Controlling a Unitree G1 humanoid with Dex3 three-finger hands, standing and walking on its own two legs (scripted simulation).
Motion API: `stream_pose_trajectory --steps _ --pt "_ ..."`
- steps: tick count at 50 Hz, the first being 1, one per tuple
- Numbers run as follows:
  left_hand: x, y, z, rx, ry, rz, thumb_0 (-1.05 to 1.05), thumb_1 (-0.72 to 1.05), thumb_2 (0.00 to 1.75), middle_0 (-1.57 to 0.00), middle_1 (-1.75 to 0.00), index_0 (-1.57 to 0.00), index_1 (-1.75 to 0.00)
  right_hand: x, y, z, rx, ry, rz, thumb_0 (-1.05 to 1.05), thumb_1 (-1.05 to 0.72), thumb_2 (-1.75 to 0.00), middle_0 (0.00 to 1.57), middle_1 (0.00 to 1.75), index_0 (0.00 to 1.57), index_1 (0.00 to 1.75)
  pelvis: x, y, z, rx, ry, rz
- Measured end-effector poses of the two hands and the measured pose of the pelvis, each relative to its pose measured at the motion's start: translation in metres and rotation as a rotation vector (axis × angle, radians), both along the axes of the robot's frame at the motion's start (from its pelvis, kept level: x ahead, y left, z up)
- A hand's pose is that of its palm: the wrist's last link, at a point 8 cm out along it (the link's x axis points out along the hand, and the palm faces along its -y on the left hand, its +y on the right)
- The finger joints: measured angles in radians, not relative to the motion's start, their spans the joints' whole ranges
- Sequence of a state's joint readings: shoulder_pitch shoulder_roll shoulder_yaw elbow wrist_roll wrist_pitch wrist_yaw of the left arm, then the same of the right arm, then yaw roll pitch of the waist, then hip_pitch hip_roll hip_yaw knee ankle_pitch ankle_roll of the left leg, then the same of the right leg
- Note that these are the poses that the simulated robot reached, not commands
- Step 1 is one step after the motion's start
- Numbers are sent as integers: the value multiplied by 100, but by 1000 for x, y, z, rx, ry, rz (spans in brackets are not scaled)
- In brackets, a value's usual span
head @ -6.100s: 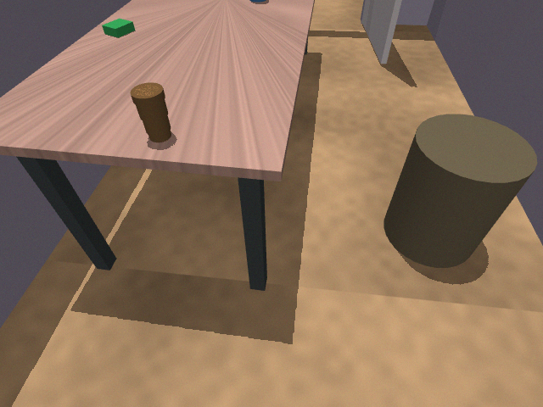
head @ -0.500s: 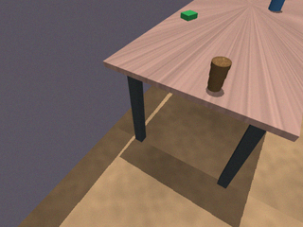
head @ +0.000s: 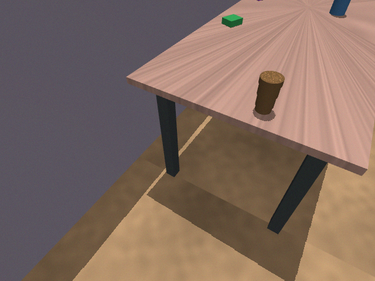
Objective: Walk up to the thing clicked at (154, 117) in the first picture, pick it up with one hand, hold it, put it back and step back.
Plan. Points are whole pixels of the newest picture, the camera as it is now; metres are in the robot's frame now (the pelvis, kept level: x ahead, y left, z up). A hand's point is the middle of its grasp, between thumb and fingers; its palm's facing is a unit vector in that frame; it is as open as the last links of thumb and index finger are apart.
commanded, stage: stand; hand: left
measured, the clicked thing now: (267, 94) +0.68 -0.25 +0.02
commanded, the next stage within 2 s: walk up in 0.42 s
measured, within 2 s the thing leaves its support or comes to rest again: neither
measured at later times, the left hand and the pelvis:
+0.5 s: hand out of the picture +0.07 +0.26 -0.16, palm faces -0.07 -0.94 -0.34, open 7.4 cm; pelvis -0.01 +0.00 -0.01, yaw -4 degrees
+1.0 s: hand (138, 275) +0.21 +0.14 -0.18, palm faces -0.35 -0.88 -0.33, open 7.4 cm; pelvis +0.08 -0.10 -0.03, yaw -21 degrees
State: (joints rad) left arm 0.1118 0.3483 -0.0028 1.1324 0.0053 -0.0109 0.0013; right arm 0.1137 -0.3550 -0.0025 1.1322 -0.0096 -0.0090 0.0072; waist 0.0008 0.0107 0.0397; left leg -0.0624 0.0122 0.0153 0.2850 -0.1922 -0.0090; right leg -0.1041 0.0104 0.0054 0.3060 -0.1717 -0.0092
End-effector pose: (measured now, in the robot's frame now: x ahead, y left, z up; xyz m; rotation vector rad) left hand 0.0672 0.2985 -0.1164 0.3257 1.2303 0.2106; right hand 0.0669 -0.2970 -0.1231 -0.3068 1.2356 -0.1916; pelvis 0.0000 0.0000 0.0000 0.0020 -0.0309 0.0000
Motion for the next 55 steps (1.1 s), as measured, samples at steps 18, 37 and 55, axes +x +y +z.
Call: stream_pose_trajectory --steps 18,37,55 --pt "-6 2 0 1 3 4 0 90 90 -21 -30 -21 -30 -6 1 0 1 3 -2 0 -91 -90 20 30 21 30 -3 1 0 0 -8 1" --pt "75 -40 -7 36 17 -230 1 91 90 -20 -30 -20 -30 -56 -128 -4 -169 -73 -213 0 -90 -90 20 30 21 30 20 -66 -36 5 -35 -238" --pt "211 -148 -28 -43 -26 -458 1 90 90 -21 -30 -21 -30 -71 -128 18 -154 -64 -395 0 -90 -90 20 30 21 30 102 -116 -28 4 -35 -420"
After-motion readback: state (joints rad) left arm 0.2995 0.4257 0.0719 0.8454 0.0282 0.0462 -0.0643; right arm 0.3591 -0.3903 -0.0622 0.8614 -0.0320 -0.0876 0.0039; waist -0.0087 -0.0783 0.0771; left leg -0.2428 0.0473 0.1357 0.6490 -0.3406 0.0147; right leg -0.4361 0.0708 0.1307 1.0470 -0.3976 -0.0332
